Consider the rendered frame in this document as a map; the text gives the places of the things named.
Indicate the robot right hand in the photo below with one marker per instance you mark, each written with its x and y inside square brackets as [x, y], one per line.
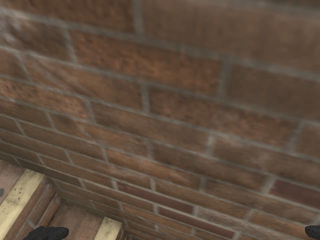
[313, 231]

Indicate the robot left hand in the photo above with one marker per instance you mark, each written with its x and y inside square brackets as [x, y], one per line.
[48, 233]

